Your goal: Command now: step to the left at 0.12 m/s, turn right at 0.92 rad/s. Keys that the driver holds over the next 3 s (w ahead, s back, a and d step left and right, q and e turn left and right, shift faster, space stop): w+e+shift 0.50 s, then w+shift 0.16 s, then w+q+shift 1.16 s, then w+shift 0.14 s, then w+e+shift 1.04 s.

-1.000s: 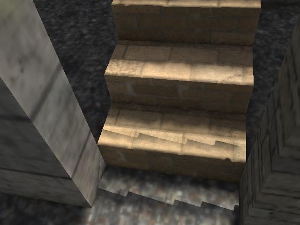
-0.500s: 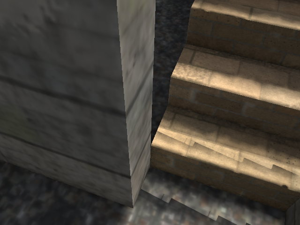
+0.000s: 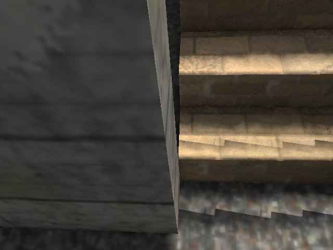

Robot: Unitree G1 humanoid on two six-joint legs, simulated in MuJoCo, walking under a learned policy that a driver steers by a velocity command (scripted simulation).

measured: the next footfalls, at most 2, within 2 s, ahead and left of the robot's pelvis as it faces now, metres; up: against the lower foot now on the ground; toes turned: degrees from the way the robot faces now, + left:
right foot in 0.62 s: -0.12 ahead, -0.19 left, +0.00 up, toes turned -35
left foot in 1.04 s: +0.05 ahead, -0.22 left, +0.00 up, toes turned -21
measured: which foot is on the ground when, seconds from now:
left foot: down 0.00-0.62, up 0.64-1.00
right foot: down 0.00-0.00, up 0.02-0.60, down 0.62-1.00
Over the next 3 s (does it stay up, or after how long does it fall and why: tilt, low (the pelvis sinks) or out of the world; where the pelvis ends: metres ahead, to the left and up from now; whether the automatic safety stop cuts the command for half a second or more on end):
stays up -0.02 0.05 0.01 its command is cut before an obstacle from the start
